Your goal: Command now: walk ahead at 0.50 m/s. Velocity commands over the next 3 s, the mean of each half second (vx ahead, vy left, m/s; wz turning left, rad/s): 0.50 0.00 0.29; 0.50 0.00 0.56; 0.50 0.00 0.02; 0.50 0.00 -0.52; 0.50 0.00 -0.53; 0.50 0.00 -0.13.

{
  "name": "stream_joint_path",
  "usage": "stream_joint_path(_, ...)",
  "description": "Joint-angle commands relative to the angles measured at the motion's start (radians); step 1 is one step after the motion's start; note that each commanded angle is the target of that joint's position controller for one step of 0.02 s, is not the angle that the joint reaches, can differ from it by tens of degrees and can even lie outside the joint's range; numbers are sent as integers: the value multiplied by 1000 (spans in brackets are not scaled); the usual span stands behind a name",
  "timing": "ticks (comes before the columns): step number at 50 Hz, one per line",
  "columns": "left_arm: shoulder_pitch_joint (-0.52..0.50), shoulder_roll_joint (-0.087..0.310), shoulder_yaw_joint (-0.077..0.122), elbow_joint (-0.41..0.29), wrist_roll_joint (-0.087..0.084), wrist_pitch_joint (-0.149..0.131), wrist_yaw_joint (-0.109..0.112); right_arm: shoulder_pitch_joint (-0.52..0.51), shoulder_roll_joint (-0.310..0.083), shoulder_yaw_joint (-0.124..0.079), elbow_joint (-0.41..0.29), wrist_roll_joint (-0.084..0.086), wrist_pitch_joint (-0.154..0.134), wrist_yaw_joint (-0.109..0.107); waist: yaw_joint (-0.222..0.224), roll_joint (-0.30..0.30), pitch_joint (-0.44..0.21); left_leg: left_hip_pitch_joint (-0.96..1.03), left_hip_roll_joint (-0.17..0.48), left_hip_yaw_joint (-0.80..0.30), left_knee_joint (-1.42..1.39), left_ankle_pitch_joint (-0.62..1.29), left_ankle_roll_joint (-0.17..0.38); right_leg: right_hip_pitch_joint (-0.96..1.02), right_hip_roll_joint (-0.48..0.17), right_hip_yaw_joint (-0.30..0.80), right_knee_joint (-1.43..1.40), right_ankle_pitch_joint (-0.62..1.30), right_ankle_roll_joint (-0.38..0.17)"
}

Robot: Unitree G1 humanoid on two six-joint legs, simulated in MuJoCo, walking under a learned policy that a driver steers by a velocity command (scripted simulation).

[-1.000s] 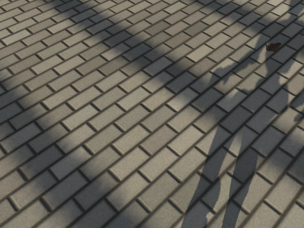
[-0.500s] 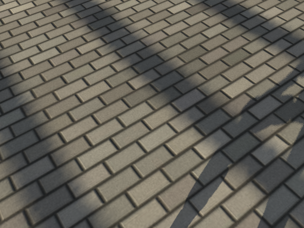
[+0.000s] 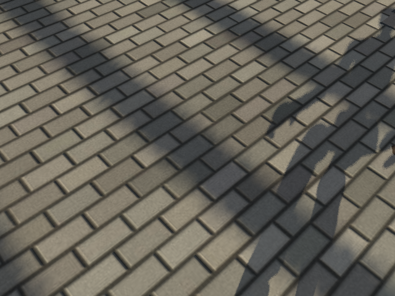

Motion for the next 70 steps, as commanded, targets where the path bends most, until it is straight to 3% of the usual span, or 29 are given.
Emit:
stream_joint_path(1, -70, 31, 2, -67, -2, -16, -8, -27, -172, -38, -49, 7, -11, -14, 9, 101, 27, -24, 245, -130, -128, 190, 129, 16, 11, -16, -166, 162, 6)
stream_joint_path(7, -225, 43, 1, -129, -10, -38, -38, 74, -186, -44, 13, 21, 20, -24, -24, 100, 66, 118, 306, -182, -43, 228, 123, 15, 55, -11, -339, 120, -17)
stream_joint_path(11, -7, 123, 41, -69, -6, -53, -33, 27, -197, -50, 8, 21, 35, -33, 111, 120, -64, 99, 265, -184, 203, 480, 71, 373, 109, -49, -416, 47, -75)
stream_joint_path(12, 165, 178, 61, -33, 8, -53, -22, 17, -151, -32, -13, 7, 34, -32, 183, 87, -209, -54, 208, -149, 439, 367, 37, 670, 11, 34, -354, 68, -127)
stream_joint_path(13, 277, 273, 88, -12, 20, -42, -14, 129, -39, 1, -39, 7, 17, -27, 165, -138, -373, -455, 52, -59, 820, -45, -45, 1077, -251, 426, -380, -74, -264)
stream_joint_path(14, 283, 193, 66, -11, 11, -36, -16, 123, -78, -6, -28, 24, 3, -26, 178, -199, -414, -582, 37, -170, 979, -427, -49, 1075, -305, 641, -505, -204, -294)
stream_joint_path(15, 213, 132, 47, -17, 4, -35, -13, 46, -165, -34, -46, 48, -1, -25, 172, -125, -245, -653, 95, -187, 1040, -369, -41, 940, -269, 501, -536, -265, -243)
stream_joint_path(17, 88, 69, 29, -19, 3, -37, -13, -32, -152, -40, -63, 38, 7, -31, 119, -56, -77, -617, 170, -148, 977, -220, -44, 683, -195, 282, -608, -174, -198)
stream_joint_path(19, 24, 46, 25, -12, 15, -48, -16, -1, -111, -44, -56, 34, 35, -30, 65, -86, -24, -514, 209, -151, 925, -144, -51, 532, -148, 145, -677, -90, -180)
stream_joint_path(26, 32, 109, 49, 33, 18, -56, 3, -121, -63, -37, -119, 23, 58, -12, 65, -14, 34, -556, 216, -121, 645, 134, -74, 521, -125, -118, -740, 107, -190)
stream_joint_path(33, 121, 170, 72, 71, -16, -13, 13, -311, -67, -30, -213, 21, 57, 31, 120, 9, 84, -569, 179, -22, 414, 105, -22, 716, -180, -219, -673, 207, -157)
stream_joint_path(35, 106, 197, 81, 67, -26, 1, 15, -280, -96, -45, -224, 18, 62, 35, 81, -18, 42, -481, 125, 30, 404, 3, 14, 756, -183, -249, -555, 490, -134)
stream_joint_path(37, 75, 201, 81, 57, -37, 17, 16, -61, -165, -89, -175, 23, 69, 27, -52, -9, -84, -174, 30, 83, 343, 3, 72, 694, -136, -297, -231, 688, -93)
stream_joint_path(38, 92, 164, 65, 46, -16, 14, 18, 116, -246, -128, -126, 28, 78, 8, -122, 75, -178, 133, 68, -41, 317, 17, 120, 475, -93, -303, 65, 461, -44)
stream_joint_path(39, 172, 12, 18, -14, 28, -9, 9, 84, -365, -143, -130, 39, 72, -1, 4, 359, -229, 421, 318, -604, 208, -165, 296, 19, 112, -239, 417, -433, 23)
stream_joint_path(40, 96, 72, 21, -22, -5, -49, -3, 95, -292, -115, -176, 26, 49, 9, -50, 231, -366, 480, 403, -884, 51, -309, 349, -91, 146, 19, 538, -532, 9)
stream_joint_path(41, -3, 130, 35, -53, -46, -71, -12, 63, -230, -96, -167, 16, 30, 15, -66, 165, -234, 409, 387, -761, 23, -239, 295, -180, 100, 33, 533, -436, -18)
stream_joint_path(44, 10, 131, 43, -32, 1, -78, 1, -105, -145, -67, -200, 5, 16, 7, 50, 84, -87, 59, 277, -474, 18, 65, 217, -14, 1, 45, 307, -243, -30)
stream_joint_path(49, -54, 79, 33, -60, 20, -37, 2, -72, -185, -75, -196, 13, 12, -24, 55, 74, -29, -88, 218, -343, -33, 227, 211, 29, 30, 13, 48, -69, 42)
stream_joint_path(53, -186, 49, 18, -102, 8, -42, -10, -24, -189, -78, -177, 18, 22, -37, 3, 117, 5, -144, 162, -298, -24, 101, 150, 108, 88, 5, -234, 167, 54)
stream_joint_path(59, -235, 77, 15, -121, -3, -61, -41, 57, -168, -68, -112, 10, 24, -36, -33, 146, 31, 65, 268, -321, 45, 160, 131, 63, 78, -9, -343, 145, -19)
stream_joint_path(61, -202, 96, 20, -117, -6, -63, -45, 53, -180, -71, -102, 8, 32, -37, -12, 163, 27, 140, 289, -308, 96, 334, 112, 81, 92, -36, -356, 37, -62)
stream_joint_path(63, -6, 146, 48, -62, -1, -65, -42, 19, -176, -64, -109, 4, 40, -41, 92, 145, -106, 136, 222, -220, 334, 671, 71, 352, 141, -76, -381, 53, -124)
stream_joint_path(64, 159, 192, 59, -35, 6, -63, -42, 16, -151, -49, -129, -11, 41, -45, 156, 61, -247, -15, 170, -178, 596, 510, 39, 625, 9, 105, -352, 102, -192)
stream_joint_path(65, 242, 270, 82, -13, 4, -54, -48, 134, -78, -29, -144, -4, 25, -38, 106, -218, -342, -421, -4, -104, 961, -91, -59, 966, -194, 574, -435, -76, -367)
stream_joint_path(66, 243, 187, 60, -7, -30, -51, -56, 92, -124, -27, -149, -4, 5, -33, 129, -189, -317, -590, 6, -183, 1041, -378, -57, 1008, -204, 760, -559, -293, -361)
stream_joint_path(67, 178, 140, 46, -24, -29, -45, -51, -20, -171, -40, -172, 21, -10, -24, 139, -100, -166, -670, 61, -192, 1063, -303, -48, 894, -185, 634, -572, -335, -315)
stream_joint_path(68, 132, 130, 42, -42, -13, -38, -45, -94, -165, -35, -186, 18, -23, -22, 131, -1, -92, -652, 96, -169, 1018, -234, -42, 765, -142, 528, -588, -264, -289)
stream_joint_path(70, 95, 104, 29, -54, 1, -33, -36, -124, -151, -42, -201, -13, -33, -22, 82, 17, -32, -581, 144, -156, 875, -153, -55, 605, -78, 411, -619, -74, -277)
Next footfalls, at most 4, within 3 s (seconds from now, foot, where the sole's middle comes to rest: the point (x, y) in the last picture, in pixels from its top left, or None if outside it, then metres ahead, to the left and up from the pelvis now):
0.24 right None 0.31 -0.15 -0.79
0.76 left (142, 288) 0.53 0.16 -0.79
1.26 right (154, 197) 0.89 0.12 -0.79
1.76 left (82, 166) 1.05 0.43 -0.79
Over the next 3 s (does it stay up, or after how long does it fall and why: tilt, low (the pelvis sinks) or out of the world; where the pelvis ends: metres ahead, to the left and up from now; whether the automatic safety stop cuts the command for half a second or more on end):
stays up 1.62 0.30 0.00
